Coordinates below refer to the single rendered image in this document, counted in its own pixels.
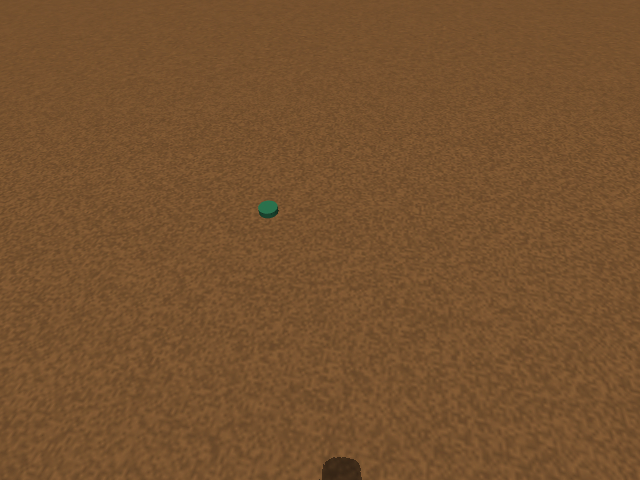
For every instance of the tin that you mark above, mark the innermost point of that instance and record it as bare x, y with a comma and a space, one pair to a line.
268, 209

